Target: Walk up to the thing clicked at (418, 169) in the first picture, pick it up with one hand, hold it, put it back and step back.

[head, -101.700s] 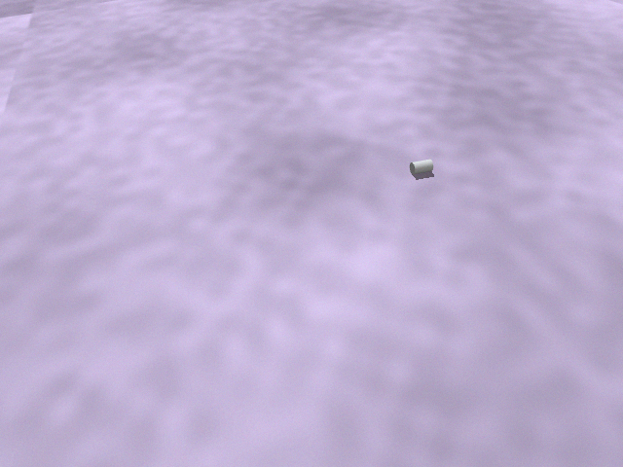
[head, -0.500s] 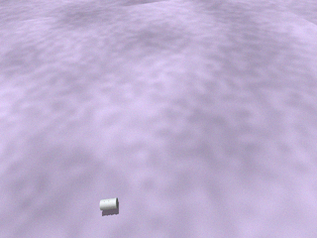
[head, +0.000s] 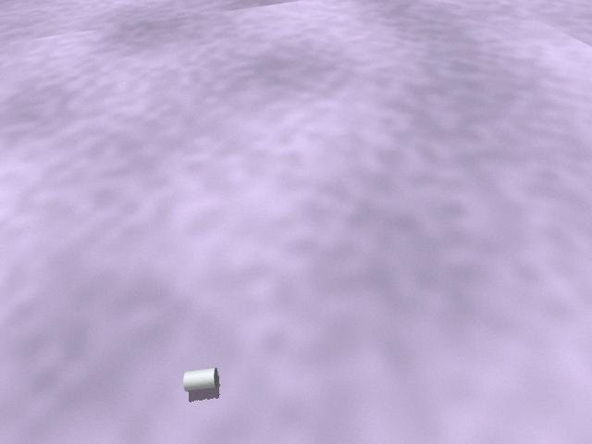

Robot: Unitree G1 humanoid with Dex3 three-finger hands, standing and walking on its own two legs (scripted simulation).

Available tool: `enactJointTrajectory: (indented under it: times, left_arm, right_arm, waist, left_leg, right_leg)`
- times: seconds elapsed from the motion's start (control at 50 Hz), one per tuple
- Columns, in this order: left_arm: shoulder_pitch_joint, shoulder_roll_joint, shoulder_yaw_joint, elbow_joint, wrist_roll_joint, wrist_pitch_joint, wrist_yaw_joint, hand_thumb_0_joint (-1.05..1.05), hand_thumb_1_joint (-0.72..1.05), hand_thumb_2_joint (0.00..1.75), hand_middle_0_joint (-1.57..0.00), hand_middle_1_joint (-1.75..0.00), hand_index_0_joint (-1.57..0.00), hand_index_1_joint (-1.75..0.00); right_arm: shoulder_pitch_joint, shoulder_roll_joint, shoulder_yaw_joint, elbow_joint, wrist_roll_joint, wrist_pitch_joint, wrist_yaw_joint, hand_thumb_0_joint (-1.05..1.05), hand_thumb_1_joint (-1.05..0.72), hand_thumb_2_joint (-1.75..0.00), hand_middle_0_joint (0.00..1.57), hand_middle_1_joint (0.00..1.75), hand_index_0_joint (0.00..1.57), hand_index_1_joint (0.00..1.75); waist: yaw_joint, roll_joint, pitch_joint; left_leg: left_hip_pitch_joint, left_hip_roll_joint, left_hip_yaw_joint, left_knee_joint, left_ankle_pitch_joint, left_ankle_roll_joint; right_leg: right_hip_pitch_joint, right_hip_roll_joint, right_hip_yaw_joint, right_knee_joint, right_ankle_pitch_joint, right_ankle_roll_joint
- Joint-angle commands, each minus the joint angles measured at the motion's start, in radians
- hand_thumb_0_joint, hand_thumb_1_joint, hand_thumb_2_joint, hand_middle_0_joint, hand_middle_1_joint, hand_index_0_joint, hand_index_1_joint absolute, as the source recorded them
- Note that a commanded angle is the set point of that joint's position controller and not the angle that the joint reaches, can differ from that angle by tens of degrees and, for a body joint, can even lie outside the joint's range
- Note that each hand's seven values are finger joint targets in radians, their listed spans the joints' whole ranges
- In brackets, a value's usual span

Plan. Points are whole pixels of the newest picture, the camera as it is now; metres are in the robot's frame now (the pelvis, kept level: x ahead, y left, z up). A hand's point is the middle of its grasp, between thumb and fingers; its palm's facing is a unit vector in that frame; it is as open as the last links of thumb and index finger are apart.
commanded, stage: step back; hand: left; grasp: from above
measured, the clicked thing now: (201, 379) +0.47 +0.39 -0.75
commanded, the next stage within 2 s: none
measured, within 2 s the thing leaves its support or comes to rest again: neither
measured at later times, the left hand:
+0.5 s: hand out of the picture +0.05 +0.31 -0.17, palm faces -0.11 -0.93 -0.36, open 7.4 cm
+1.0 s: hand out of the picture -0.07 +0.27 -0.15, palm faces -0.08 -0.91 -0.41, open 7.4 cm
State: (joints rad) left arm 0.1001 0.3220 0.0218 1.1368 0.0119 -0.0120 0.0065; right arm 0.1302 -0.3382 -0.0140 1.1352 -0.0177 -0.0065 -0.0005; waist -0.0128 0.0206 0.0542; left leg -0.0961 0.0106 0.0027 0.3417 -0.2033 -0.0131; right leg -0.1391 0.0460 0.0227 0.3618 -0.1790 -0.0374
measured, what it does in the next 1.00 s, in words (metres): walks backwards: left foot, then right foot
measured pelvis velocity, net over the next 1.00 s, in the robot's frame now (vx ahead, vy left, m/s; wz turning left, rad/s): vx -0.21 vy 0.02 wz -0.07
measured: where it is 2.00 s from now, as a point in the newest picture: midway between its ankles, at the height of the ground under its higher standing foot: outside the picture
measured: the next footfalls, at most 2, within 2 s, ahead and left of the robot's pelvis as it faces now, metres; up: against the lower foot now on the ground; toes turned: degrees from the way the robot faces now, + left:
left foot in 0.30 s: -0.03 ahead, +0.15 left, +0.00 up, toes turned -3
right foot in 0.72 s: -0.13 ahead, -0.09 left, +0.00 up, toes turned -2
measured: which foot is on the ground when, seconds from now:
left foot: down 0.00-0.08, up 0.10-0.28, down 0.30-0.74, up 0.76-1.00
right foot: down 0.00-0.30, up 0.32-0.70, down 0.72-1.00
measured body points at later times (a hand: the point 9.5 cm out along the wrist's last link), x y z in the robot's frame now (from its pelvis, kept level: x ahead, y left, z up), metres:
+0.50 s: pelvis -0.09 +0.05 -0.01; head -0.01 +0.08 +0.43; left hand +0.06 +0.36 -0.15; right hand -0.03 -0.27 -0.12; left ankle -0.07 +0.15 -0.75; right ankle -0.12 -0.09 -0.66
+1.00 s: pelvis -0.21 +0.02 -0.02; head -0.16 +0.00 +0.43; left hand -0.06 +0.31 -0.12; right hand -0.15 -0.31 -0.15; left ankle -0.24 +0.15 -0.69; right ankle -0.17 -0.09 -0.75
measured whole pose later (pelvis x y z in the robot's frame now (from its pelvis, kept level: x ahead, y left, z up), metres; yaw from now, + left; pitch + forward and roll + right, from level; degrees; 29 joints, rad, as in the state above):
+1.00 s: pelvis -0.21 +0.02 -0.02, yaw -4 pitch -2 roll +1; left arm 0.14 0.34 0.06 0.76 0.04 0.04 0.01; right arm 0.18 -0.42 -0.04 0.89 0.00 0.04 -0.03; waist 0.01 0.02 0.17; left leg -0.37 -0.09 -0.10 1.02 -0.53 -0.03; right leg -0.31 0.01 0.03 0.61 -0.26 -0.03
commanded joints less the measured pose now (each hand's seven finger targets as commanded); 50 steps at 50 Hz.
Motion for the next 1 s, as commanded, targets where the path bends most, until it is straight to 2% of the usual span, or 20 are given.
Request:
enactJointTrajectory:
  times: [0.0,0.04,0.08,0.12,0.2,0.24,0.26,0.28,0.3,0.32,0.38,0.54,0.66,0.7,0.72,0.74,0.76,0.82,0.92,0.98]
  left_arm:
    - [-0.038,0.296,0.073,-0.137,-0.017,-0.006,0.016,0.0,0.9,0.9,-0.2,-0.3,-0.2,-0.3]
    - [-0.032,0.32,0.085,-0.175,-0.014,0.002,0.018,0.0,0.9,0.9,-0.2,-0.3,-0.2,-0.3]
    - [-0.053,0.333,0.09,-0.225,0.004,0.007,0.021,0.0,0.9,0.9,-0.2,-0.3,-0.2,-0.3]
    - [-0.086,0.306,0.087,-0.268,0.013,0.013,0.025,0.0,0.9,0.9,-0.2,-0.3,-0.2,-0.3]
    - [-0.067,0.294,0.075,-0.312,0.023,0.031,0.03,0.0,0.9,0.9,-0.2,-0.3,-0.2,-0.3]
    - [-0.073,0.296,0.07,-0.329,0.006,0.049,0.022,0.0,0.9,0.9,-0.2,-0.3,-0.2,-0.3]
    - [-0.049,0.258,0.064,-0.346,-0.006,0.056,0.019,0.0,0.9,0.9,-0.2,-0.3,-0.2,-0.3]
    - [-0.01,0.218,0.055,-0.351,-0.013,0.059,0.02,0.0,0.9,0.9,-0.2,-0.3,-0.2,-0.3]
    - [-0.025,0.246,0.065,-0.352,0.005,0.061,0.032,0.0,0.9,0.9,-0.2,-0.3,-0.2,-0.3]
    - [-0.046,0.26,0.07,-0.346,0.017,0.062,0.039,0.0,0.9,0.9,-0.2,-0.3,-0.2,-0.3]
    - [0.033,0.262,0.08,-0.32,-0.005,0.06,0.034,0.0,0.9,0.9,-0.2,-0.3,-0.2,-0.3]
    - [-0.009,0.245,0.102,-0.392,0.008,0.048,0.015,0.0,0.9,0.9,-0.2,-0.3,-0.2,-0.3]
    - [0.122,0.225,0.11,-0.346,0.016,0.037,0.005,0.0,0.9,0.9,-0.2,-0.3,-0.2,-0.3]
    - [0.185,0.259,0.119,-0.32,0.03,0.026,0.009,0.0,0.9,0.9,-0.2,-0.3,-0.2,-0.3]
    - [0.172,0.339,0.143,-0.339,0.037,0.019,0.008,0.0,0.9,0.9,-0.2,-0.3,-0.2,-0.3]
    - [0.093,0.423,0.15,-0.374,0.024,0.025,0.005,0.0,0.9,0.9,-0.2,-0.3,-0.2,-0.3]
    - [0.039,0.393,0.147,-0.407,0.03,0.019,0.006,0.0,0.9,0.9,-0.2,-0.3,-0.2,-0.3]
    - [-0.037,0.288,0.119,-0.43,0.021,0.023,0.019,0.0,0.9,0.9,-0.2,-0.3,-0.2,-0.3]
    - [0.07,0.269,0.116,-0.444,0.027,0.03,0.027,0.0,0.9,0.9,-0.2,-0.3,-0.2,-0.3]
    - [0.047,0.291,0.116,-0.459,0.021,0.038,0.029,0.0,0.9,0.9,-0.2,-0.3,-0.2,-0.3]
  right_arm:
    - [-0.041,-0.241,-0.051,-0.102,0.029,0.006,-0.013,0.0,-0.9,-0.9,0.2,0.3,0.2,0.3]
    - [-0.02,-0.227,-0.055,-0.128,0.028,0.022,-0.012,0.0,-0.9,-0.9,0.2,0.3,0.2,0.3]
    - [-0.002,-0.226,-0.067,-0.156,0.02,0.039,-0.01,0.0,-0.9,-0.9,0.2,0.3,0.2,0.3]
    - [0.049,-0.229,-0.075,-0.168,0.026,0.046,-0.011,0.0,-0.9,-0.9,0.2,0.3,0.2,0.3]
    - [0.092,-0.217,-0.081,-0.192,0.015,0.037,-0.012,0.0,-0.9,-0.9,0.2,0.3,0.2,0.3]
    - [0.121,-0.205,-0.089,-0.19,-0.004,0.026,-0.012,0.0,-0.9,-0.9,0.2,0.3,0.2,0.3]
    - [0.098,-0.241,-0.101,-0.211,-0.022,0.021,-0.014,0.0,-0.9,-0.9,0.2,0.3,0.2,0.3]
    - [0.064,-0.344,-0.126,-0.237,-0.036,0.015,-0.013,0.0,-0.9,-0.9,0.2,0.3,0.2,0.3]
    - [0.04,-0.398,-0.132,-0.257,-0.021,0.013,-0.01,0.0,-0.9,-0.9,0.2,0.3,0.2,0.3]
    - [0.036,-0.399,-0.139,-0.269,-0.016,0.011,-0.013,0.0,-0.9,-0.9,0.2,0.3,0.2,0.3]
    - [-0.05,-0.296,-0.108,-0.298,-0.016,0.006,-0.029,0.0,-0.9,-0.9,0.2,0.3,0.2,0.3]
    - [0.089,-0.311,-0.112,-0.312,-0.002,0.003,-0.043,0.0,-0.9,-0.9,0.2,0.3,0.2,0.3]
    - [0.021,-0.328,-0.109,-0.344,0.004,0.018,-0.027,0.0,-0.9,-0.9,0.2,0.3,0.2,0.3]
    - [-0.012,-0.296,-0.096,-0.35,0.017,0.026,-0.021,0.0,-0.9,-0.9,0.2,0.3,0.2,0.3]
    - [-0.003,-0.25,-0.082,-0.36,0.025,0.027,-0.018,0.0,-0.9,-0.9,0.2,0.3,0.2,0.3]
    - [-0.048,-0.23,-0.087,-0.364,0.026,0.035,-0.037,0.0,-0.9,-0.9,0.2,0.3,0.2,0.3]
    - [-0.014,-0.262,-0.097,-0.341,0.02,0.042,-0.039,0.0,-0.9,-0.9,0.2,0.3,0.2,0.3]
    - [0.061,-0.248,-0.08,-0.297,0.03,0.034,-0.036,0.0,-0.9,-0.9,0.2,0.3,0.2,0.3]
    - [0.064,-0.238,-0.067,-0.317,0.015,0.032,-0.042,0.0,-0.9,-0.9,0.2,0.3,0.2,0.3]
    - [0.105,-0.242,-0.077,-0.315,0.004,0.028,-0.033,0.0,-0.9,-0.9,0.2,0.3,0.2,0.3]
  waist:
    - [0.002,-0.082,-0.062]
    - [0.003,-0.137,-0.11]
    - [0.012,-0.211,-0.12]
    - [-0.008,-0.174,-0.136]
    - [-0.002,-0.15,-0.14]
    - [-0.031,-0.105,-0.114]
    - [-0.013,-0.028,-0.097]
    - [0.011,0.179,-0.089]
    - [-0.016,0.165,-0.095]
    - [-0.039,0.172,-0.097]
    - [0.033,0.118,-0.065]
    - [-0.05,0.111,-0.09]
    - [0.01,0.151,-0.153]
    - [0.05,0.077,-0.152]
    - [0.046,-0.137,-0.126]
    - [0.075,-0.331,-0.066]
    - [0.048,-0.262,-0.028]
    - [0.001,-0.166,0.002]
    - [0.062,-0.2,-0.064]
    - [0.036,-0.224,-0.094]
  left_leg:
    - [-0.041,0.063,-0.061,0.167,0.221,0.056]
    - [-0.077,-0.008,-0.031,0.303,0.076,0.044]
    - [-0.163,-0.068,-0.053,0.537,-0.309,0.045]
    - [-0.194,-0.05,-0.115,0.637,-0.364,0.054]
    - [-0.187,-0.04,-0.043,0.364,-0.232,0.026]
    - [-0.096,-0.04,-0.005,0.07,0.021,0.022]
    - [-0.066,0.049,-0.14,0.011,0.137,0.041]
    - [0.0,0.254,-0.398,-0.036,0.347,0.109]
    - [-0.061,0.356,-0.425,0.02,0.549,0.227]
    - [-0.107,0.394,-0.479,0.0,0.497,0.282]
    - [-0.025,0.226,-0.23,0.104,0.571,0.206]
    - [0.135,0.262,-0.252,0.158,0.559,0.26]
    - [-0.017,0.228,-0.205,0.213,0.383,0.194]
    - [-0.197,0.182,-0.183,0.283,0.209,0.119]
    - [-0.384,0.019,-0.134,0.459,-0.033,0.044]
    - [-0.364,-0.118,-0.071,0.704,-0.447,0.012]
    - [-0.331,-0.097,-0.156,0.862,-0.452,0.001]
    - [-0.363,-0.135,-0.15,0.893,-0.316,-0.005]
    - [-0.421,-0.095,-0.11,0.678,-0.344,-0.017]
    - [-0.275,-0.034,-0.066,0.428,-0.313,0.003]
  right_leg:
    - [-0.045,-0.195,0.194,0.013,0.462,-0.053]
    - [-0.05,-0.274,0.274,-0.018,0.475,-0.136]
    - [-0.055,-0.379,0.369,-0.027,0.5,-0.233]
    - [-0.064,-0.36,0.299,0.04,0.531,-0.25]
    - [-0.021,-0.269,0.222,0.142,0.482,-0.165]
    - [-0.076,-0.202,0.179,0.229,0.366,-0.1]
    - [-0.153,-0.123,0.163,0.305,0.21,-0.049]
    - [-0.317,0.04,0.115,0.459,-0.158,-0.001]
    - [-0.315,0.091,0.153,0.646,-0.448,0.025]
    - [-0.313,0.087,0.196,0.768,-0.47,0.029]
    - [-0.401,0.09,0.217,0.89,-0.313,0.031]
    - [-0.382,0.041,0.145,0.655,-0.352,0.075]
    - [-0.119,-0.008,0.006,0.221,-0.185,0.039]
    - [0.045,-0.06,0.076,0.07,0.03,0.0]
    - [0.085,-0.237,0.364,0.039,0.137,-0.072]
    - [-0.145,-0.431,0.533,-0.041,0.211,-0.26]
    - [-0.217,-0.446,0.55,-0.04,0.231,-0.284]
    - [-0.155,-0.249,0.231,0.072,0.363,-0.164]
    - [0.095,-0.266,0.253,0.104,0.392,-0.189]
    - [0.046,-0.291,0.26,0.134,0.376,-0.171]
